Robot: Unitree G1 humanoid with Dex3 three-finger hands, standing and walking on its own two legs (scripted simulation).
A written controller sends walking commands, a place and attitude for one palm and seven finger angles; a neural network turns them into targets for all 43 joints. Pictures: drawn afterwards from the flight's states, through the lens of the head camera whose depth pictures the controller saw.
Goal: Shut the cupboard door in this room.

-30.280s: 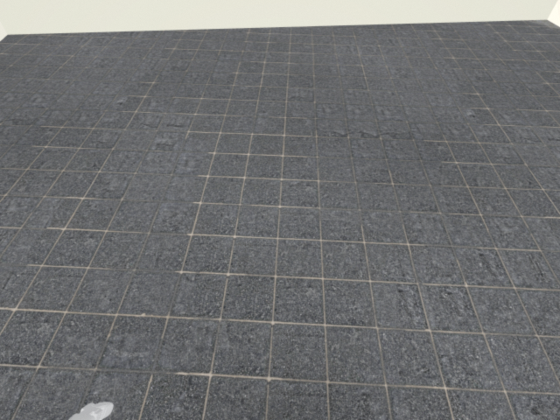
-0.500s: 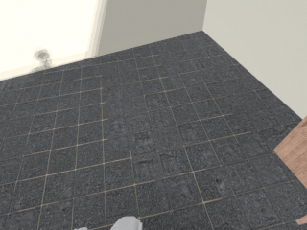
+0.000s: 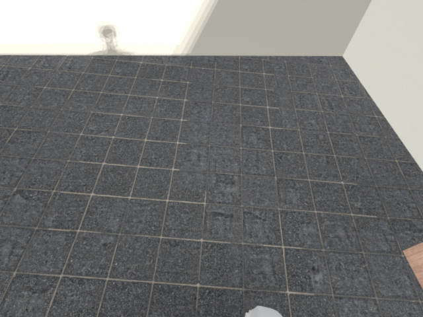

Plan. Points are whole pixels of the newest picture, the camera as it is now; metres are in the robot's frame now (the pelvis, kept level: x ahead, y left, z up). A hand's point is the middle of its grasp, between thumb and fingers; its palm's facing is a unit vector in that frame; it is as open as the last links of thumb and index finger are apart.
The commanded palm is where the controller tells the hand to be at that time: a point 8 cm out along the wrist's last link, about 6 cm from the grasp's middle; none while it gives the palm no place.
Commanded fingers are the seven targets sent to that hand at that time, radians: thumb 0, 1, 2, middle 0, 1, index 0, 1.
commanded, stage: turn or walk to find it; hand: left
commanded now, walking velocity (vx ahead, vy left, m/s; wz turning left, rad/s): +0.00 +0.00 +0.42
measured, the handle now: out of the picture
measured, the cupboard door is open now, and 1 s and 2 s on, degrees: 90 90 90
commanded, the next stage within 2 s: none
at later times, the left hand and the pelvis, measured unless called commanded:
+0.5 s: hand out of the picture +0.01 +0.16 -0.16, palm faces +0.25 -0.94 -0.24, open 7.3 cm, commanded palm none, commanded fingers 0.00 0.90 0.90 -0.20 -0.30 -0.20 -0.30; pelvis -0.01 -0.04 +0.00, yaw +14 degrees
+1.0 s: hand out of the picture -0.03 +0.22 -0.17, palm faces +0.44 -0.86 -0.24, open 7.4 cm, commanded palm none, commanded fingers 0.00 0.90 0.90 -0.20 -0.30 -0.20 -0.30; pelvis -0.02 -0.01 +0.00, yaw +26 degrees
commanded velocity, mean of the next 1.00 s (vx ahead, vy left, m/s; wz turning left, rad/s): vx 0.00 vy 0.00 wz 0.42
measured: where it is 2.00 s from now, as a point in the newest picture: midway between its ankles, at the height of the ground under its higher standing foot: outside the picture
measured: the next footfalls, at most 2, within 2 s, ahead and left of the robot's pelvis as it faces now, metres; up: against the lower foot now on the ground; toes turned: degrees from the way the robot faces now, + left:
right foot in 0.18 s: +0.05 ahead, -0.14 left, +0.00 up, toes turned +1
left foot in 0.62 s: -0.03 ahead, +0.10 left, +0.00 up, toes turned +22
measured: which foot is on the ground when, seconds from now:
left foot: down 0.00-0.20, up 0.22-0.60, down 0.62-1.00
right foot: up 0.00-0.16, down 0.18-0.62, up 0.64-1.00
